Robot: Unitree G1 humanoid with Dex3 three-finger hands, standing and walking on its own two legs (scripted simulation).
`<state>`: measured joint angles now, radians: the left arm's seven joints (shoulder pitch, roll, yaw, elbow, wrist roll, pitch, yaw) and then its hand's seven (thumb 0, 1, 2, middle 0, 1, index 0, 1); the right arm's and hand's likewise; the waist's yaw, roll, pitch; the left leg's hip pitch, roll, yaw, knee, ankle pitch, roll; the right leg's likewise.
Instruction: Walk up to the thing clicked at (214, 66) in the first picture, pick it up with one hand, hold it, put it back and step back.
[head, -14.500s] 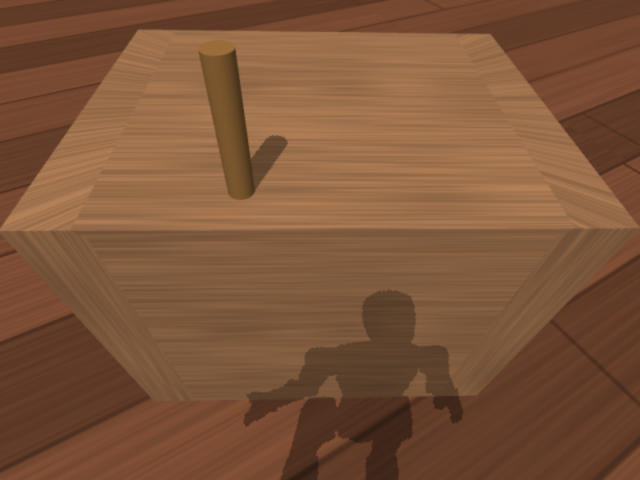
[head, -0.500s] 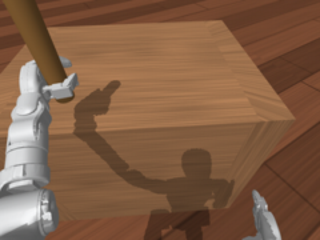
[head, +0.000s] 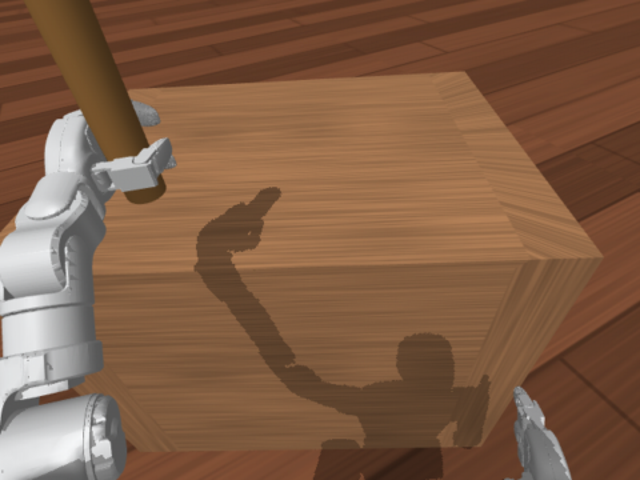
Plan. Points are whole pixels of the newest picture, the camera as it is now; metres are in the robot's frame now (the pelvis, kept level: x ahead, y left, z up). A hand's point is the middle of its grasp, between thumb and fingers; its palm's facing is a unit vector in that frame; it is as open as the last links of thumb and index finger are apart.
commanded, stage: lift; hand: left
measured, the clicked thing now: (101, 93) +0.38 +0.19 +0.34
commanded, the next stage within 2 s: hold in 0.50 s
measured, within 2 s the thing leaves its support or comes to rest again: neither
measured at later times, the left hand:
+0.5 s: hand (131, 138) +0.35 +0.17 +0.30, palm faces +0.15 -0.99 +0.00, open 6.0 cm
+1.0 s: hand (111, 124) +0.33 +0.17 +0.33, palm faces +0.14 -0.99 -0.01, open 6.0 cm
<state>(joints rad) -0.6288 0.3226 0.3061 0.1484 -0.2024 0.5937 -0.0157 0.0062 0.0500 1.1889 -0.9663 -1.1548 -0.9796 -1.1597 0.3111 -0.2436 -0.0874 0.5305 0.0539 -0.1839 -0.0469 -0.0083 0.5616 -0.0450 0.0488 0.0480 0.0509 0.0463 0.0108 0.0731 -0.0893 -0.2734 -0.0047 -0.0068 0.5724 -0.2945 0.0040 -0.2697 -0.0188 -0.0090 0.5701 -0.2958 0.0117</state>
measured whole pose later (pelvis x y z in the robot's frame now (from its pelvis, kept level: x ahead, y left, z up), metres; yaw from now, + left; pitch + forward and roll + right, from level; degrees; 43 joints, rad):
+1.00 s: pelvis -0.02 +0.01 +0.00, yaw +0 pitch -2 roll +0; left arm -0.71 0.34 0.32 -0.01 -0.25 0.87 0.02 0.01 0.05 1.19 -0.97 -1.16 -0.98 -1.16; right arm 0.27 -0.24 -0.10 0.65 0.08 -0.28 -0.03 -0.01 0.55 -0.05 0.05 0.05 0.05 0.05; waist 0.03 0.10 -0.11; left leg -0.28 -0.01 0.00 0.59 -0.28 0.01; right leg -0.28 -0.03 0.00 0.59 -0.28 0.02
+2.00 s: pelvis -0.03 +0.00 +0.00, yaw +0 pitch -3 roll +0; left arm -0.75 0.34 0.30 0.00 -0.26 0.92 0.06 0.01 0.05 1.19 -0.96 -1.16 -0.98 -1.16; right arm 0.27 -0.24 -0.11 0.64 0.10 -0.31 -0.03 -0.01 0.55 -0.05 0.05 0.05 0.05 0.05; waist 0.04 0.09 -0.13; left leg -0.28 -0.01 0.00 0.59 -0.26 0.01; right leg -0.29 -0.03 0.00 0.60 -0.27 0.02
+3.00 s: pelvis -0.03 +0.01 +0.00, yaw -1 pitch -3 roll +0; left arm -0.75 0.33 0.30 -0.01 -0.26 0.90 0.07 0.01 0.05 1.19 -0.96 -1.16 -0.98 -1.16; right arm 0.27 -0.23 -0.11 0.65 0.09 -0.31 -0.03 -0.01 0.54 -0.06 0.05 0.05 0.05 0.05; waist 0.03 0.09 -0.12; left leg -0.28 -0.01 0.01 0.60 -0.26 0.01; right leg -0.29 -0.03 0.01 0.60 -0.27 0.02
